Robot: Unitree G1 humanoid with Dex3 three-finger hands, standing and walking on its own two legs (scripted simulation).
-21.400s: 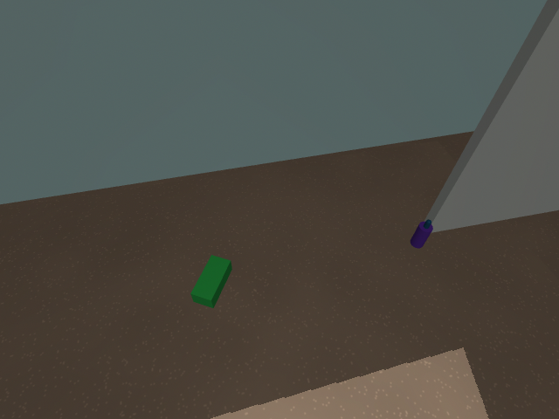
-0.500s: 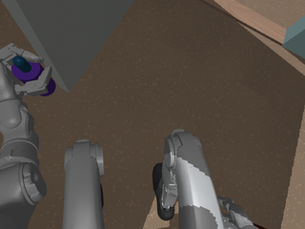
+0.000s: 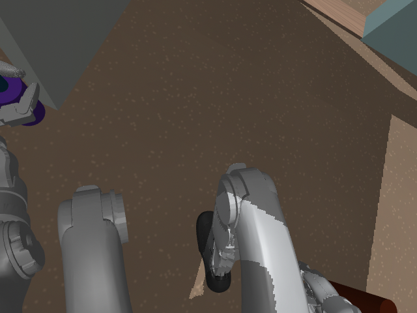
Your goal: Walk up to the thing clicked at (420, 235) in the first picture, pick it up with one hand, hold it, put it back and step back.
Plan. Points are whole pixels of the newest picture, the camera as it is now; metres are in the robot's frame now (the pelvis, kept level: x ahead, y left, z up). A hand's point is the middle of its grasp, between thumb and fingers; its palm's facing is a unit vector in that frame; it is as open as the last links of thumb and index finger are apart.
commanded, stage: crouch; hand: left
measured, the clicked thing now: (11, 95) +0.49 +0.27 -0.10
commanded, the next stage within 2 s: lower in 0.08 s
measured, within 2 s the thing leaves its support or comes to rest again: rests again in 1.86 s
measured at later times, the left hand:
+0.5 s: hand (28, 109) +0.48 +0.26 -0.14, palm faces +0.35 -0.94 -0.02, open 5.9 cm
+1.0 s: hand (37, 114) +0.49 +0.26 -0.18, palm faces +0.34 -0.94 -0.02, open 5.9 cm
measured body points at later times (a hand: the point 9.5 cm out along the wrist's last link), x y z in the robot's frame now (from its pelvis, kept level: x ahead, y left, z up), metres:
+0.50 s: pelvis +0.00 +0.00 -0.02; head +0.25 +0.11 +0.34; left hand +0.46 +0.31 -0.14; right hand +0.09 -0.27 -0.10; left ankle +0.08 +0.13 -0.29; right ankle +0.13 -0.13 -0.29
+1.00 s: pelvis -0.01 +0.01 -0.03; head +0.26 +0.14 +0.31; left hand +0.46 +0.30 -0.18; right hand +0.09 -0.26 -0.08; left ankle +0.08 +0.13 -0.29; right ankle +0.13 -0.13 -0.29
